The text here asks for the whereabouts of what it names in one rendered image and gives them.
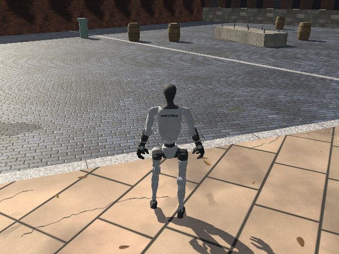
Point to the robot torso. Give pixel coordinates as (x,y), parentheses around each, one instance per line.
(169,127)

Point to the left robot hand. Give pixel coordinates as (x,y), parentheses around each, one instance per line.
(141,151)

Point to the right robot foot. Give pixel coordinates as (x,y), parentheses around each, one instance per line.
(179,213)

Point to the right robot hand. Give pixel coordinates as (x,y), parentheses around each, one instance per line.
(201,151)

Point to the right robot forearm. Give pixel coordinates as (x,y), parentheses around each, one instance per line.
(197,140)

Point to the robot left upper arm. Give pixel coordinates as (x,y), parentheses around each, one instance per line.
(150,120)

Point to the robot right upper arm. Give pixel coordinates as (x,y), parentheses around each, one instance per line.
(189,120)

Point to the left robot forearm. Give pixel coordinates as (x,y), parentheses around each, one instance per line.
(143,140)

